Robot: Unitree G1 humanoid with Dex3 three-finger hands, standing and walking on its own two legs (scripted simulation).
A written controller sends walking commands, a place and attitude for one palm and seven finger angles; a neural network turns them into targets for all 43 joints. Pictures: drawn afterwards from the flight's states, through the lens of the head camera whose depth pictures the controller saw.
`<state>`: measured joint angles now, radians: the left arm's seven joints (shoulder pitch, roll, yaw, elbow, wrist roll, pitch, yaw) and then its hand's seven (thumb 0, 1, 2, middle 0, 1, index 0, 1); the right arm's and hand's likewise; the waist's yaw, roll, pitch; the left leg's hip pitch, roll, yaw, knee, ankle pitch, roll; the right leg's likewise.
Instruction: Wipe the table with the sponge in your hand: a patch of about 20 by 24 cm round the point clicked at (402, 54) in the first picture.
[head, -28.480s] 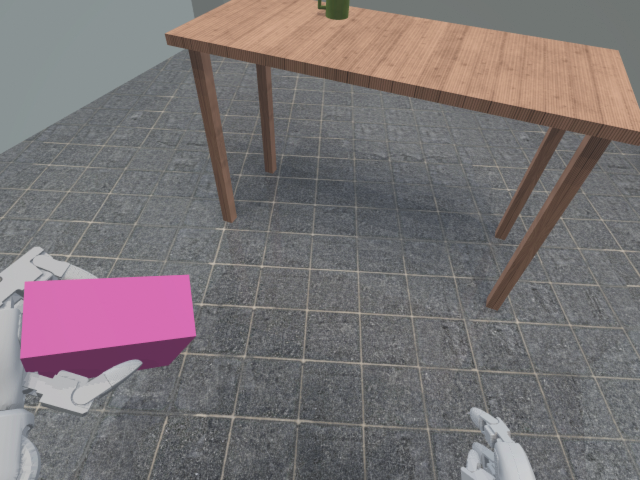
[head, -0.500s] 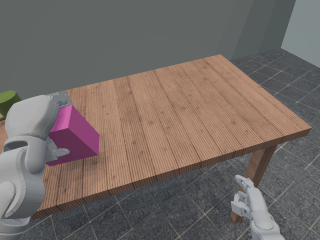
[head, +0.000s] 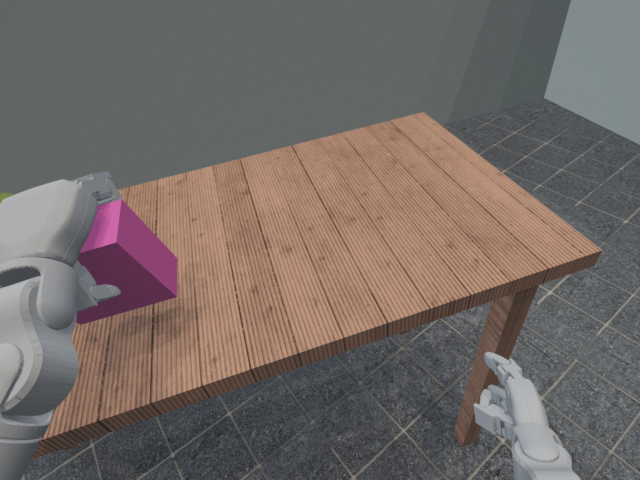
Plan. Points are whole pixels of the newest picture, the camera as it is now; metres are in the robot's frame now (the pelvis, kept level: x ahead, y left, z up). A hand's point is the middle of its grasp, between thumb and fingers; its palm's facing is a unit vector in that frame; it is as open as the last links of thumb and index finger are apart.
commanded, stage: move the sponge above the wiping area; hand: left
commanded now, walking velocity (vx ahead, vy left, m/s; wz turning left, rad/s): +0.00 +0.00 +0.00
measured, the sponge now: (110, 275) +0.26 +0.30 +0.17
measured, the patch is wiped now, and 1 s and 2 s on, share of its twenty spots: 0.00 0.00 0.00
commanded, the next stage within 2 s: none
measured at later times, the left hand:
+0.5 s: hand (93, 231) +0.28 +0.31 +0.22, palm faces +0.31 -0.09 -0.94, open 10.1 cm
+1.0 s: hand (106, 248) +0.28 +0.30 +0.20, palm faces +0.24 -0.11 -0.96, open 10.1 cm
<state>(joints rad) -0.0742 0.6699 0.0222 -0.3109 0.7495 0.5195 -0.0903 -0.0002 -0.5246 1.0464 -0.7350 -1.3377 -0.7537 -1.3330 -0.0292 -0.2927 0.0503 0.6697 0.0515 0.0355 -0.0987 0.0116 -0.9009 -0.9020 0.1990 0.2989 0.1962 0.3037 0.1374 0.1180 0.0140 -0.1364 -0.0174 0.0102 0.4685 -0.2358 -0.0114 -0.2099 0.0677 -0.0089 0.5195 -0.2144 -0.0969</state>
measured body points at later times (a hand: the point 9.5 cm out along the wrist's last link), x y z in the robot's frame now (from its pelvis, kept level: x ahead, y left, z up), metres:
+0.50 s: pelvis +0.01 +0.03 +0.01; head -0.01 -0.03 +0.45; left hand +0.26 +0.31 +0.27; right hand +0.28 -0.16 -0.06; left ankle +0.02 +0.13 -0.73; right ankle +0.05 -0.05 -0.74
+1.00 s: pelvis +0.01 +0.02 +0.01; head -0.01 -0.04 +0.45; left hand +0.26 +0.30 +0.25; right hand +0.28 -0.17 -0.06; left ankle +0.02 +0.13 -0.73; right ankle +0.05 -0.05 -0.74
